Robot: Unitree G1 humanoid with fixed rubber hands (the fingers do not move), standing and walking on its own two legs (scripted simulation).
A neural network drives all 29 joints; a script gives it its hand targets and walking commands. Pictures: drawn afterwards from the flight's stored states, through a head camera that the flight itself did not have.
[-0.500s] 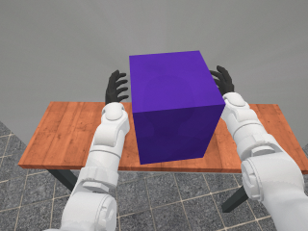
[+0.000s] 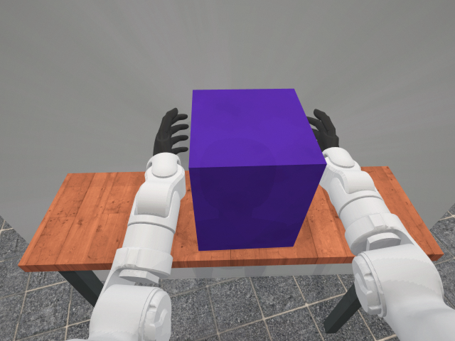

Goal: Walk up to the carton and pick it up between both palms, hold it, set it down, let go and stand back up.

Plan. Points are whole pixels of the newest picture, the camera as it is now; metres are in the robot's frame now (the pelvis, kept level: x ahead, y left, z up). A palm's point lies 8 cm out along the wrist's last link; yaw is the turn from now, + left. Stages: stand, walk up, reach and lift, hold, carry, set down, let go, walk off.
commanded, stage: reach and lift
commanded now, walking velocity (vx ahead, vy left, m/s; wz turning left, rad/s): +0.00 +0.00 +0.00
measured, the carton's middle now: (245, 171) +0.42 +0.02 +0.09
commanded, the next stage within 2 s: none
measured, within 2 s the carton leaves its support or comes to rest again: neither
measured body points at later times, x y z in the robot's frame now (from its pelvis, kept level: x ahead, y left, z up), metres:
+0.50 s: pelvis -0.01 +0.00 +0.00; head -0.05 +0.01 +0.45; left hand +0.37 +0.17 +0.19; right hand +0.42 -0.12 +0.18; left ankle -0.01 +0.14 -0.75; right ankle +0.00 -0.09 -0.75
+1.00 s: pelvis -0.01 +0.01 +0.00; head -0.08 +0.03 +0.45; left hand +0.37 +0.18 +0.23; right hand +0.40 -0.11 +0.22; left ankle -0.01 +0.14 -0.75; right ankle +0.00 -0.09 -0.75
